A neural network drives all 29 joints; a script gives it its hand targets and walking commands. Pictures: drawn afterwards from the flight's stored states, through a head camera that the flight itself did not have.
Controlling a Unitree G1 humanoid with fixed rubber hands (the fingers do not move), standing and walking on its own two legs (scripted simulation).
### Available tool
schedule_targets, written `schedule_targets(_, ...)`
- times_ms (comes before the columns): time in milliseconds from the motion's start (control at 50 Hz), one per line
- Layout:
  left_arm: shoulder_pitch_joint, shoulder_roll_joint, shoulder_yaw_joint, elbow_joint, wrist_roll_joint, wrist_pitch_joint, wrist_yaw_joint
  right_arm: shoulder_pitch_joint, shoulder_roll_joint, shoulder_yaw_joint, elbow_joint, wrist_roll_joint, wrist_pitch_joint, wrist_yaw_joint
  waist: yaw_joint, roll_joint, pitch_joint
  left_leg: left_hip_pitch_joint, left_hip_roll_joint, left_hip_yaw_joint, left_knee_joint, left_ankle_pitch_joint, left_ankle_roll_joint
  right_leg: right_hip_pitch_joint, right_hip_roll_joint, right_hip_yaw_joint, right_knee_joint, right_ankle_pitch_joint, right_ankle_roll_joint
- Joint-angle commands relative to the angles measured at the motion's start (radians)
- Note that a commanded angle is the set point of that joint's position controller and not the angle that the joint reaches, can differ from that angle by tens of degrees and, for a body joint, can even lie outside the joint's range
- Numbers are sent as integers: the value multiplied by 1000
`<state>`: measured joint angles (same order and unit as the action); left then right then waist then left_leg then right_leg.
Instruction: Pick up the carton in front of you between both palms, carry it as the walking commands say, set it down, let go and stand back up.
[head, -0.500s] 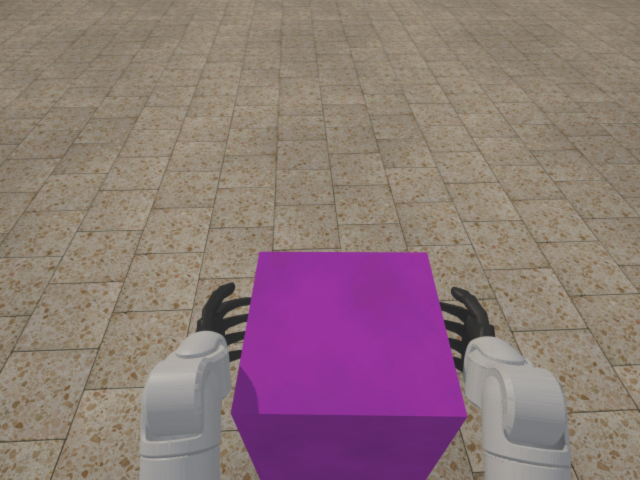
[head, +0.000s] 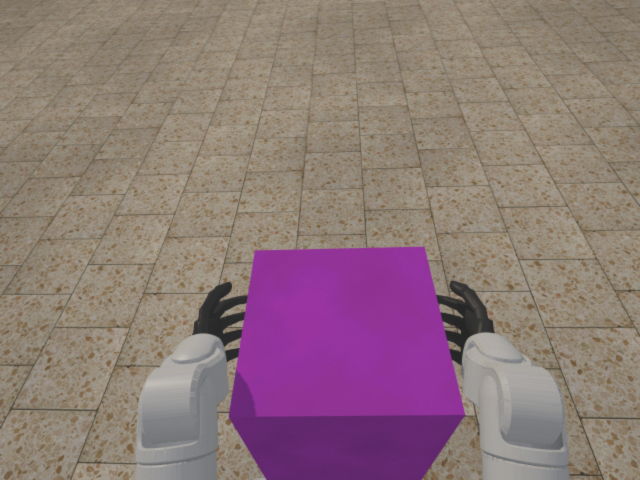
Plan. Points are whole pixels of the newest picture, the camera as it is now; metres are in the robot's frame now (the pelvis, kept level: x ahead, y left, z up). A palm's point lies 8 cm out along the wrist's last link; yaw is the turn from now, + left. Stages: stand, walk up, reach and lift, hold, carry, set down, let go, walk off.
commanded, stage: carry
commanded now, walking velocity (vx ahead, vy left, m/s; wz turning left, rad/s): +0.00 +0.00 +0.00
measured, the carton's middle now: (341, 369) +0.27 +0.01 -0.02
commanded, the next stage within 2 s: none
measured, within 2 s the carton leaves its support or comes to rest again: neither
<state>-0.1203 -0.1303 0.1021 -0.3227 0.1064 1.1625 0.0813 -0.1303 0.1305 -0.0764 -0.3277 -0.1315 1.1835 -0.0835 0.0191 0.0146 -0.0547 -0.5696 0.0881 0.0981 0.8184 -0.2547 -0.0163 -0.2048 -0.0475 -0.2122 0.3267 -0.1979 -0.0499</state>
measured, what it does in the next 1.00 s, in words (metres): walks ahead: left foot, then right foot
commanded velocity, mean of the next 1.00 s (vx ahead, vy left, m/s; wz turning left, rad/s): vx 0.00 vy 0.00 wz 0.00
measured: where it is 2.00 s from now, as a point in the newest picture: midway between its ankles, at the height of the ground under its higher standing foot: outside the picture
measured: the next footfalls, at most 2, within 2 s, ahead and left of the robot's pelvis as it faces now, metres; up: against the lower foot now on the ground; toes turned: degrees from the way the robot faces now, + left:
left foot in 0.14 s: +0.24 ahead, +0.13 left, +0.00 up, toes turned -22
right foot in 0.28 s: +0.11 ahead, -0.09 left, +0.00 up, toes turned -10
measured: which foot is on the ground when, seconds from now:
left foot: up 0.00-0.12, down 0.14-1.00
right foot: down 0.00-0.18, up 0.20-0.26, down 0.28-1.00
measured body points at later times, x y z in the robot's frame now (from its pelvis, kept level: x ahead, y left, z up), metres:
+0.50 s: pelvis +0.19 +0.02 -0.02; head +0.18 +0.02 +0.43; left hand +0.47 +0.16 +0.07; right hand +0.46 -0.14 +0.06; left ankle +0.21 +0.11 -0.75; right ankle +0.07 -0.09 -0.75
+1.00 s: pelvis +0.17 +0.01 -0.02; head +0.15 +0.01 +0.43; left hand +0.45 +0.14 +0.06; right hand +0.43 -0.16 +0.06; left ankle +0.21 +0.12 -0.75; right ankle +0.07 -0.09 -0.75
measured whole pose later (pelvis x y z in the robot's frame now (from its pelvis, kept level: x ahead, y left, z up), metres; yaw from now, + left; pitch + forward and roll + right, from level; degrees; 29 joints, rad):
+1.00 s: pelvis +0.17 +0.01 -0.02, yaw -3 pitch +2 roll +1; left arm -0.16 -0.13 0.11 -0.31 0.13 1.22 0.08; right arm -0.16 0.13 -0.10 -0.31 -0.13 1.22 -0.08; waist 0.00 -0.01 -0.11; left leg -0.37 0.07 0.18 0.58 -0.25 0.02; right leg -0.14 -0.07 -0.16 0.54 -0.44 0.01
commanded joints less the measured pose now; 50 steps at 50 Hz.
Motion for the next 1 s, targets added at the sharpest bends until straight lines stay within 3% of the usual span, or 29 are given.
schedule_targets(0,-413,-931,-717,-109,-430,3,-280,-416,952,725,-111,398,-29,222,-7,-186,-289,76,-43,56,-177,115,-7,239,-198,58,-16,672,-47)
schedule_targets(60,-404,-887,-704,-127,-414,19,-269,-433,904,721,-148,414,-4,225,-4,-180,-270,168,-61,91,-313,267,-8,225,-174,21,43,627,-14)
schedule_targets(100,-403,-857,-693,-114,-395,36,-261,-420,871,708,-135,419,18,234,-20,-117,-250,336,-64,119,-487,450,-9,147,-135,-14,152,501,34)
schedule_targets(120,-400,-840,-687,-102,-382,44,-257,-425,851,698,-126,419,29,238,-21,-96,-262,467,-10,74,-492,545,-4,69,-119,-6,208,405,63)
schedule_targets(140,-407,-822,-688,-98,-377,57,-254,-431,822,682,-112,414,40,242,-18,20,-330,635,150,-70,-373,970,40,-26,-84,13,321,136,100)
schedule_targets(160,-426,-808,-699,-103,-382,72,-249,-408,821,664,-66,402,44,246,-32,150,-403,791,259,-192,-329,1145,158,-152,-48,78,384,-168,118)
schedule_targets(180,-430,-808,-701,-105,-385,80,-248,-379,834,652,-38,402,42,250,-35,208,-408,773,282,-245,-382,1058,202,-187,-28,106,399,-355,114)
schedule_targets(220,-468,-858,-711,-77,-396,79,-253,-398,887,647,-18,404,39,253,-23,162,-390,708,249,-214,-443,823,178,-158,-37,142,239,-377,96)
schedule_targets(260,-503,-906,-723,-76,-411,66,-259,-441,928,654,-25,408,31,256,-15,143,-390,606,173,-110,-436,612,101,-9,-35,118,46,-144,97)
schedule_targets(280,-515,-920,-729,-84,-416,60,-261,-450,940,658,-32,411,24,257,-22,116,-401,569,147,-75,-424,520,81,45,-51,120,30,-47,99)
schedule_targets(300,-527,-939,-730,-88,-414,53,-261,-485,946,667,-57,423,20,260,-21,61,-389,575,125,-32,-395,509,69,17,-84,139,50,16,98)
schedule_targets(340,-541,-932,-723,-92,-415,56,-260,-504,948,674,-56,427,20,256,-24,-2,-369,514,100,-22,-333,626,68,71,-112,136,130,238,94)
schedule_targets(440,-449,-907,-701,-23,-391,57,-260,-444,915,670,-22,405,27,249,-20,-16,-377,508,88,-7,-238,818,76,59,-98,122,191,443,98)
schedule_targets(640,-470,-915,-697,-43,-395,51,-261,-482,920,689,-50,422,27,251,-19,-47,-337,413,55,14,-231,618,53,125,-116,117,184,574,85)
schedule_targets(800,-482,-911,-698,-49,-396,53,-262,-485,919,686,-45,423,28,254,-19,-46,-315,384,63,6,-224,504,52,111,-129,109,182,503,67)
schedule_targets(980,-496,-910,-701,-46,-398,59,-262,-495,913,680,-46,424,34,256,-20,-17,-280,397,79,-12,-272,443,53,36,-112,110,149,213,52)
